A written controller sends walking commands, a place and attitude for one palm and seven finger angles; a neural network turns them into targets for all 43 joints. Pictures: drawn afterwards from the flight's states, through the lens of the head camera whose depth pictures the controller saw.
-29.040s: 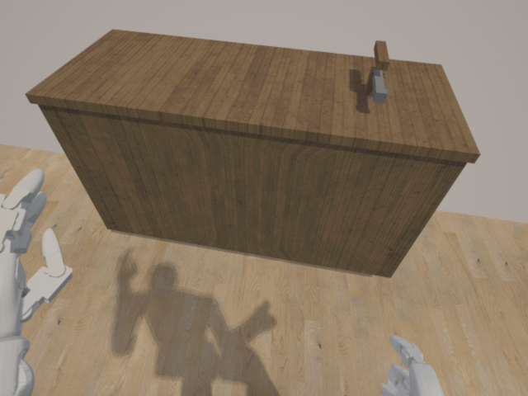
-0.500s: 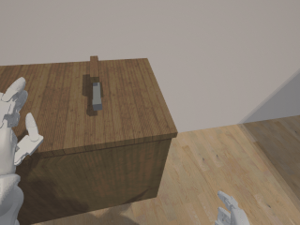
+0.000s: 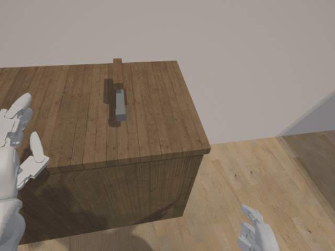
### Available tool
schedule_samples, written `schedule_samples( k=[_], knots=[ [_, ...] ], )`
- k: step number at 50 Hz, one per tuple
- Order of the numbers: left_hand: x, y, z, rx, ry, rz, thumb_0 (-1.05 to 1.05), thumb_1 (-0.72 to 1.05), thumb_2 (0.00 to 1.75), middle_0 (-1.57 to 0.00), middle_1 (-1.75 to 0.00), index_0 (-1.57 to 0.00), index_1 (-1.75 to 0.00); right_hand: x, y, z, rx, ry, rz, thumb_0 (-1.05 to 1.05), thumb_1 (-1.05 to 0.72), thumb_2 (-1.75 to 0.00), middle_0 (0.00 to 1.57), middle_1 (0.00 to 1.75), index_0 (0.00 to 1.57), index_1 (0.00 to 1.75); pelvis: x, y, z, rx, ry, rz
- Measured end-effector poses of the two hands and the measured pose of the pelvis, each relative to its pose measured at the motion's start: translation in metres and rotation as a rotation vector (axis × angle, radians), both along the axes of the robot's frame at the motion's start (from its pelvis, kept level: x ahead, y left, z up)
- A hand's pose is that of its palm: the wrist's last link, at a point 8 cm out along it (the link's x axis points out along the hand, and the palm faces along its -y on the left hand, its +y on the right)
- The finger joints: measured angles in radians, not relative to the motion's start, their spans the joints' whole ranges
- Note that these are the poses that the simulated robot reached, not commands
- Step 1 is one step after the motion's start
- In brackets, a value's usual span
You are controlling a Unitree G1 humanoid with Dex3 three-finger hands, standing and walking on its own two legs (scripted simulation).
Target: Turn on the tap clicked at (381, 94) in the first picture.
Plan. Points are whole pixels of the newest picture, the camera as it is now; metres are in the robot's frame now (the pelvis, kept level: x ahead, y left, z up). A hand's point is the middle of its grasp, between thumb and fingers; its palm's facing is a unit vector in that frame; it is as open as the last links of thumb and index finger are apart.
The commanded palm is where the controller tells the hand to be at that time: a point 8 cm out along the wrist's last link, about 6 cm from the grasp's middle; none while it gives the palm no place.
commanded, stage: come to a stop and stand still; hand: left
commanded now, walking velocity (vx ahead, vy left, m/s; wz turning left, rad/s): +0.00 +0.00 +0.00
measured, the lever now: (121, 114) +0.46 +0.18 +0.05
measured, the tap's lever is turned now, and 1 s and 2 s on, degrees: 0 0 0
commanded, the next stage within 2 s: look again from close up in 1.30 s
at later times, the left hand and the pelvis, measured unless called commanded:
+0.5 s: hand (56, 147) +0.25 +0.24 +0.16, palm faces +0.39 -0.84 -0.39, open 7.4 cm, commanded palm +0.20 +0.27 +0.18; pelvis +0.03 -0.01 +0.00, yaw +0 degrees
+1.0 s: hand (82, 143) +0.27 +0.20 +0.16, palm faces +0.38 -0.85 -0.37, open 7.4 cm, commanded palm +0.21 +0.24 +0.18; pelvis +0.05 -0.04 +0.00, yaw +0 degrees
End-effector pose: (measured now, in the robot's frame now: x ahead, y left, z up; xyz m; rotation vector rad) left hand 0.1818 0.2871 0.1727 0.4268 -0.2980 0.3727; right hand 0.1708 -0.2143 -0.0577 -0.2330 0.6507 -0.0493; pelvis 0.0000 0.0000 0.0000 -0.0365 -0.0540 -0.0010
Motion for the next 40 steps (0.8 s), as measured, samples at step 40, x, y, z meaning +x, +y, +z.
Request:
schedule_samples(
  k=[40],
  knots=[
    [0.034,-0.031,0.006,0.012,0.043,0.011,0.01,0.89,0.90,-0.21,-0.30,-0.21,-0.30,0.035,-0.037,-0.005,0.001,0.025,-0.067,0.01,-0.91,-0.90,0.20,0.30,0.20,0.30,0.039,-0.028,0.003,0.017,0.044,-0.004]
  ],
)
